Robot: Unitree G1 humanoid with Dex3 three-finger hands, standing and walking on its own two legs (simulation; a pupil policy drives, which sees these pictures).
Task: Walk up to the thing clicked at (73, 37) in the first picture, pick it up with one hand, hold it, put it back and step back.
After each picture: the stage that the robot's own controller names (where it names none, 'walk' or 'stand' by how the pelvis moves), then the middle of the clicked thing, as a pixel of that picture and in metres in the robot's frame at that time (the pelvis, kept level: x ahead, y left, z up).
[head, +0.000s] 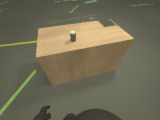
stand; (73, 36) +0.87 +0.23 -0.03
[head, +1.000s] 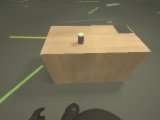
rise first; (81, 38) +0.82 +0.17 -0.02
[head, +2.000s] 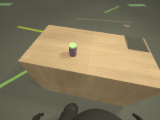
walk; (72, 50) +0.55 +0.19 +0.00
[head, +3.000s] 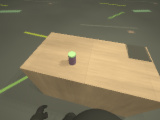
stand; (72, 58) +0.51 +0.18 -0.03
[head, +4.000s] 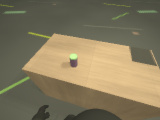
stand; (73, 60) +0.49 +0.16 -0.03
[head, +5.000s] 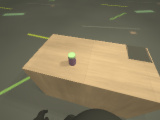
stand; (72, 59) +0.52 +0.18 -0.04
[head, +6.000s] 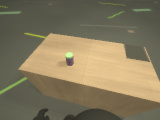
stand; (69, 59) +0.51 +0.20 -0.04
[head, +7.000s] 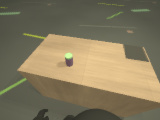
stand; (69, 59) +0.50 +0.20 -0.04
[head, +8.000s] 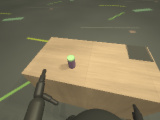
rise first; (71, 62) +0.48 +0.21 -0.03
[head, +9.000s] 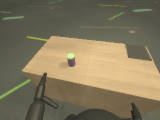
go down; (71, 60) +0.50 +0.21 -0.03
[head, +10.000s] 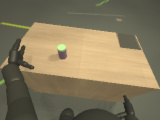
go down; (62, 52) +0.52 +0.20 -0.01
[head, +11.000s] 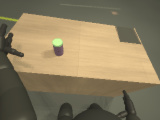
go down; (58, 47) +0.51 +0.20 +0.03
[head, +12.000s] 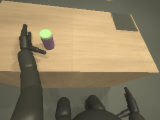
close in; (47, 40) +0.52 +0.22 +0.06
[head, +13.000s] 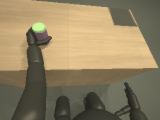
close; (41, 34) +0.55 +0.22 +0.07
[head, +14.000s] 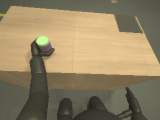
lift; (45, 46) +0.48 +0.24 +0.06
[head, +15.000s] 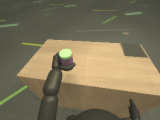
lift; (67, 60) +0.33 +0.15 +0.19
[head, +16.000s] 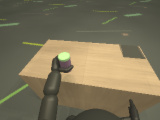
hold; (65, 63) +0.33 +0.16 +0.16
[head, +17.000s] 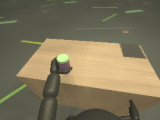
hold; (64, 64) +0.33 +0.17 +0.14
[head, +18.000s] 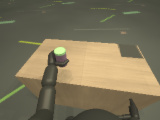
crouch; (61, 57) +0.37 +0.19 +0.16
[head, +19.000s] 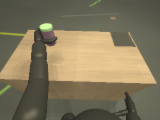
lower; (48, 35) +0.51 +0.22 +0.19
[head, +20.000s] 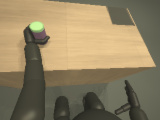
lower; (39, 34) +0.55 +0.22 +0.07
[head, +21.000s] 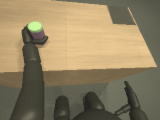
lower; (38, 34) +0.55 +0.23 +0.07
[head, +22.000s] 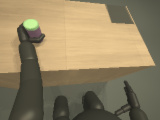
lower; (34, 32) +0.55 +0.24 +0.08
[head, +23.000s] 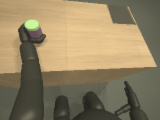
lower; (35, 32) +0.55 +0.24 +0.08
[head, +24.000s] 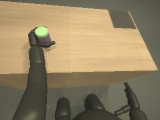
open; (44, 38) +0.54 +0.21 +0.06
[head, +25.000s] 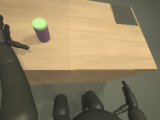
sink last; (42, 31) +0.54 +0.21 +0.07
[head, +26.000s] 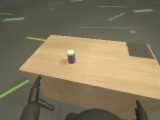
sink last; (71, 56) +0.52 +0.21 +0.01
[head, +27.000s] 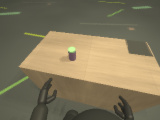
stand; (72, 54) +0.54 +0.20 +0.00
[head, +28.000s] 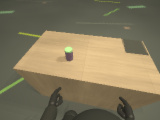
stand; (69, 54) +0.53 +0.21 +0.00
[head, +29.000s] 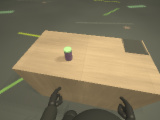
stand; (68, 54) +0.53 +0.21 +0.01
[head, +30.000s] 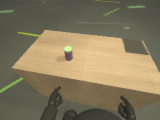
stand; (68, 53) +0.53 +0.21 +0.01
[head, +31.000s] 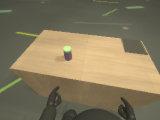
stand; (67, 53) +0.53 +0.21 +0.02
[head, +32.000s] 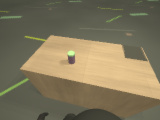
stand; (71, 57) +0.55 +0.20 -0.03
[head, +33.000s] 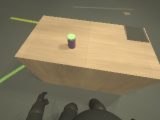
walk; (71, 41) +0.61 +0.17 -0.01
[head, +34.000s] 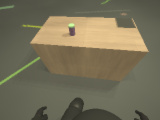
walk; (71, 29) +0.85 +0.27 -0.01
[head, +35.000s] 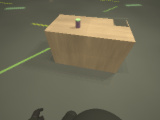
stand; (77, 23) +1.17 +0.23 -0.02
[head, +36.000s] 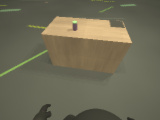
stand; (74, 25) +1.14 +0.25 -0.03
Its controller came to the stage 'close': yes
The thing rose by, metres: 0.20
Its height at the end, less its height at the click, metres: +0.00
